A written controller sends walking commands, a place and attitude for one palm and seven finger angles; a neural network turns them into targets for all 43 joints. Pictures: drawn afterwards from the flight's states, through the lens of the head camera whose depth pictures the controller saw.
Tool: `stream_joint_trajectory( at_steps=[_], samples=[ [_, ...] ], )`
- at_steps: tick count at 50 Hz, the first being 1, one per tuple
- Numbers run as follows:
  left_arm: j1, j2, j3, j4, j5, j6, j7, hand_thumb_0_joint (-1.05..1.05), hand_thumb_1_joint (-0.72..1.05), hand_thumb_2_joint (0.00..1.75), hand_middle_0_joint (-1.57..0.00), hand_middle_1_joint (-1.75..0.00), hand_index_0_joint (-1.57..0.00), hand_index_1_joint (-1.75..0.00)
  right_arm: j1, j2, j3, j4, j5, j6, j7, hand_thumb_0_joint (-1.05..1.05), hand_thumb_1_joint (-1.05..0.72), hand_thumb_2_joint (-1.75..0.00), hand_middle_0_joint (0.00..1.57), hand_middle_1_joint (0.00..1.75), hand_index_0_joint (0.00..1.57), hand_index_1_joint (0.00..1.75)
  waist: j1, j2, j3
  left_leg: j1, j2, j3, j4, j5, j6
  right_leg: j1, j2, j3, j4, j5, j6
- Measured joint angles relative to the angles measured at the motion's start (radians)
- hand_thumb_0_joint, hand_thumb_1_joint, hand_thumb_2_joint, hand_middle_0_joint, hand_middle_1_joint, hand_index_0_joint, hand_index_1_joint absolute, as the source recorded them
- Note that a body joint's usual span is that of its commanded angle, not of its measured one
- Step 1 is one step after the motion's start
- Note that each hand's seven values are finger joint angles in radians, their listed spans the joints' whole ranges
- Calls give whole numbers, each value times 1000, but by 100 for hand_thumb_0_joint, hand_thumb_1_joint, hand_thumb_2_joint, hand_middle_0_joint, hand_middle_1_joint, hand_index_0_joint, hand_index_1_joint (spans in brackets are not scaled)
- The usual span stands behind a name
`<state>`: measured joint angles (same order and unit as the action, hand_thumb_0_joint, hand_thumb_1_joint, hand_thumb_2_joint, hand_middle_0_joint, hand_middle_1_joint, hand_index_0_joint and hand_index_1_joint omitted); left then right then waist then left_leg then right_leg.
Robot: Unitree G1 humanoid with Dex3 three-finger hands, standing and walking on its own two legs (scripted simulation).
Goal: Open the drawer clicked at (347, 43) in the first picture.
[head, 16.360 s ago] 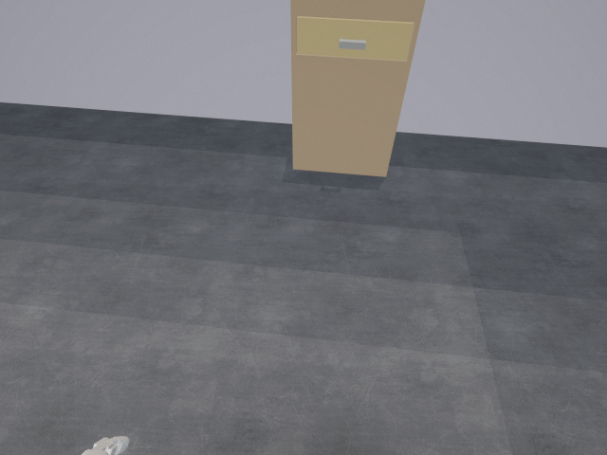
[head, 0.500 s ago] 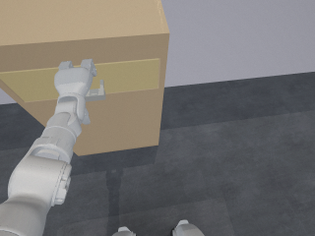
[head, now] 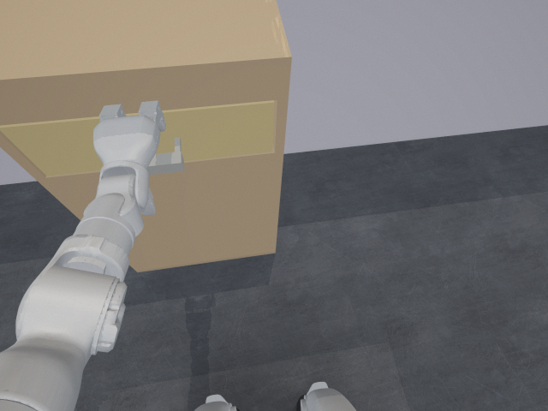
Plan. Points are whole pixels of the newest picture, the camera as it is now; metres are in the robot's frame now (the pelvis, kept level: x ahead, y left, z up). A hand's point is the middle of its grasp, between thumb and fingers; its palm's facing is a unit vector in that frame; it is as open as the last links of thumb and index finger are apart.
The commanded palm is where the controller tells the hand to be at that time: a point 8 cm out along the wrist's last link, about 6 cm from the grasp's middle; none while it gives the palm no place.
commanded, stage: lower the fingers behind the handle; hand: left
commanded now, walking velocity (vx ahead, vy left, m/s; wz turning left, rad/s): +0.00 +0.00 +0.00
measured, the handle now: (153, 154) +0.56 +0.17 -0.04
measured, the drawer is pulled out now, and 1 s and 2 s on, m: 0.00 0.00 0.00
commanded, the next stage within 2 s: lift the fingers back up to retry in 1.62 s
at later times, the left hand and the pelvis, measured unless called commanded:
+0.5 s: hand (145, 173) +0.51 +0.18 -0.02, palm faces -0.02 +0.02 -1.00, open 13.9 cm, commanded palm +0.49 +0.17 +0.03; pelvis -0.01 +0.00 -0.02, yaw +0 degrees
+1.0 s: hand (153, 178) +0.51 +0.17 -0.04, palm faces -0.01 -0.01 -1.00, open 13.8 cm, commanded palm +0.49 +0.16 +0.00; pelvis -0.01 +0.00 -0.03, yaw +0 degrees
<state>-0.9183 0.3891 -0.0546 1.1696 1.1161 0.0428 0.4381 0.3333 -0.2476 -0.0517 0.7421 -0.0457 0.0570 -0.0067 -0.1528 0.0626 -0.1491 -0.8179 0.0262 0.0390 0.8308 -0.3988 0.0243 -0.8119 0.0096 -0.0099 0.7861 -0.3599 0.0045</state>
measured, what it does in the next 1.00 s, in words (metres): stands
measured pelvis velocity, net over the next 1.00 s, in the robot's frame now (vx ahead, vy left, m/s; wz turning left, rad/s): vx -0.01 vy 0.00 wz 0.00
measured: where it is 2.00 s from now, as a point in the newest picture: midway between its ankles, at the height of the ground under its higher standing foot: outside the picture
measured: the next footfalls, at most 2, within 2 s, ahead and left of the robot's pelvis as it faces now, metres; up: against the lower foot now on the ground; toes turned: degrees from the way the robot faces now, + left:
none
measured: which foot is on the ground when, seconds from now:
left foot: down 0.00-1.00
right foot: down 0.00-1.00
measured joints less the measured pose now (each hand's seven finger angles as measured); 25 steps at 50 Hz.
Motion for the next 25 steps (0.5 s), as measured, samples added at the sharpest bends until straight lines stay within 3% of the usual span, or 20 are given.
stream_joint_trajectory(
  at_steps=[7,12,18,22,25],
  samples=[
    [-25,10,-29,55,-32,59,-39,0,-49,30,-31,-120,-32,-120,17,1,1,11,12,3,1,0,-90,-90,20,30,20,30,3,6,9,1,1,1,-7,6,1,0,1,2,-7,6,1],
    [-4,2,-35,26,-37,-9,-79,0,-49,30,-31,-120,-32,-120,41,6,-2,17,8,-10,-5,0,-90,-90,20,30,20,30,-1,-1,-1,-11,2,-4,3,2,-1,-9,2,-3,1,2,-1],
    [-2,-4,5,17,9,-64,-7,0,-49,30,-31,-120,-32,-120,38,0,-2,28,-10,-22,-1,0,-90,-90,20,30,20,30,-16,-3,-17,-76,5,-6,64,-22,-2,-74,4,-5,61,-21,-3],
    [-21,10,23,41,26,-6,54,0,-49,30,-31,-120,-32,-120,22,-2,-1,27,-16,-22,9,0,-90,-90,20,30,20,30,-23,3,-14,-121,7,-4,98,-32,-1,-121,5,-2,96,-30,-3],
    [-38,21,24,64,18,49,60,0,-49,30,-31,-120,-32,-120,9,0,1,26,-14,-19,16,0,-90,-90,20,30,20,30,-23,8,-4,-140,7,-2,109,-33,0,-141,6,-1,107,-30,-1]
  ],
)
